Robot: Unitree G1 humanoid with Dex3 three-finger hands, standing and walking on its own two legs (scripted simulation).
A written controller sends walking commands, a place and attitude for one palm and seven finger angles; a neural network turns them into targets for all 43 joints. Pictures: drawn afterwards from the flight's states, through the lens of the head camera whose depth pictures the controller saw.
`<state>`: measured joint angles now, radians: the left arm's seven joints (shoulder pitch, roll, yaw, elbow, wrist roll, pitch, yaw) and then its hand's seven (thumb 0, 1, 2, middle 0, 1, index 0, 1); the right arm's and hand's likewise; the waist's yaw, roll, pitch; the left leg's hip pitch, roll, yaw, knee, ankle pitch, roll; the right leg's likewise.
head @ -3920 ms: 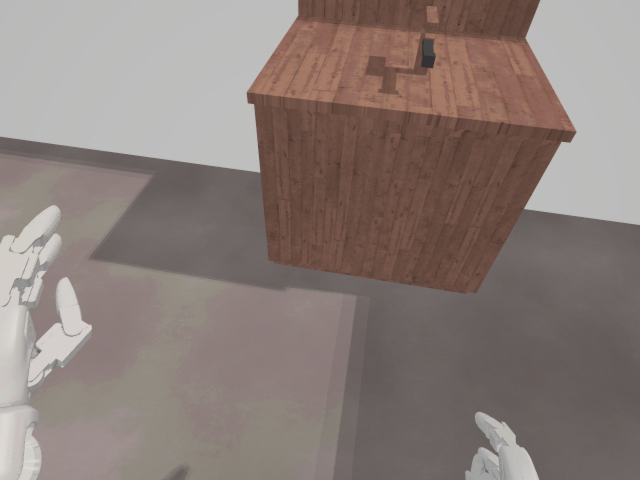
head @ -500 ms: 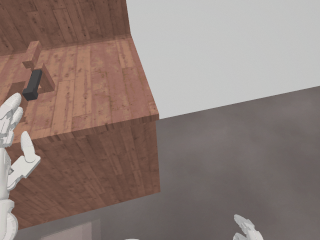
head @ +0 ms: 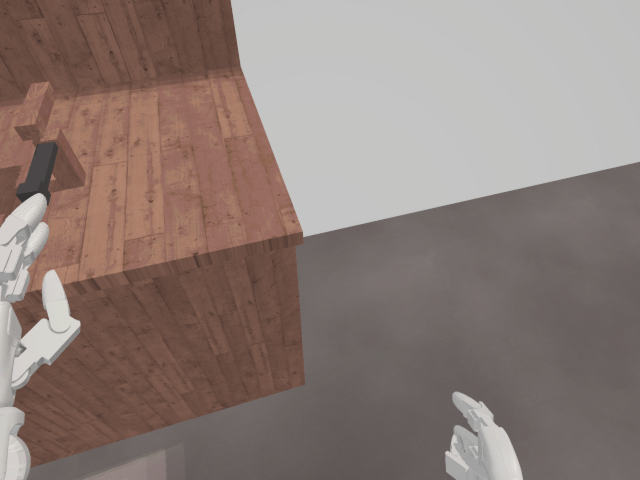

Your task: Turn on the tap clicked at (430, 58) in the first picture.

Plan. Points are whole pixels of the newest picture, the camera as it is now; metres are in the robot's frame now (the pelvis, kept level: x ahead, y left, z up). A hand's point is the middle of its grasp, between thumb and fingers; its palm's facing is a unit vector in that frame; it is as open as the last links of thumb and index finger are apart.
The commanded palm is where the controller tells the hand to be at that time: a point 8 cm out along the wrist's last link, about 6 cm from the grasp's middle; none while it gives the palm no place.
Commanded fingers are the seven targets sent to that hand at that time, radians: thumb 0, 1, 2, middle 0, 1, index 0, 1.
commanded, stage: come to a stop and stand still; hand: left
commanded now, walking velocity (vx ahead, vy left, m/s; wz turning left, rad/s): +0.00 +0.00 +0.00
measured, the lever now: (34, 194) +0.44 +0.45 +0.11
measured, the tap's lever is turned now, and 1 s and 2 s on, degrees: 0 0 0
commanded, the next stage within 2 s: look again from close up in 0.46 s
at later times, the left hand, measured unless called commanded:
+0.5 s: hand (77, 346) +0.20 +0.24 +0.16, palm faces +0.36 -0.85 -0.38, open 7.4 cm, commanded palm +0.15 +0.28 +0.18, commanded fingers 0.00 0.90 0.90 -0.20 -0.30 -0.20 -0.30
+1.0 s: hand (31, 298) +0.24 +0.31 +0.15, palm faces +0.37 -0.85 -0.38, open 7.4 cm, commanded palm +0.18 +0.33 +0.18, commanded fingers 0.00 0.90 0.90 -0.20 -0.30 -0.20 -0.30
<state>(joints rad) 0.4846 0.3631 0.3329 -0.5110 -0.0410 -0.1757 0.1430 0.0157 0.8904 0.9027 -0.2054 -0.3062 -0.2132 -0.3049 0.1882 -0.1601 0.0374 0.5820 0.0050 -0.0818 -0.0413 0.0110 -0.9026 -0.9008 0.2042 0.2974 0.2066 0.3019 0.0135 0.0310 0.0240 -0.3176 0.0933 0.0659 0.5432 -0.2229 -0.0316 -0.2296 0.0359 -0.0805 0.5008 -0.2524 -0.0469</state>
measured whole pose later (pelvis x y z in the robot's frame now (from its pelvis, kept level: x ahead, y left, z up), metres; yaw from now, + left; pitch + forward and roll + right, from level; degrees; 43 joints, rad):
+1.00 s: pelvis +0.01 +0.05 +0.01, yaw -2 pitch +0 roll -1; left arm 0.35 0.39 0.38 -0.43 -0.02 -0.22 0.08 0.02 0.88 0.90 -0.21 -0.31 -0.22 -0.31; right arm 0.23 -0.17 0.04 0.59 -0.01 -0.16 -0.03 0.01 -0.90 -0.90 0.20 0.30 0.21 0.30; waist 0.05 -0.07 0.07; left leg -0.25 -0.02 0.07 0.48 -0.24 0.06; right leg -0.22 -0.02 -0.02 0.44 -0.22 0.02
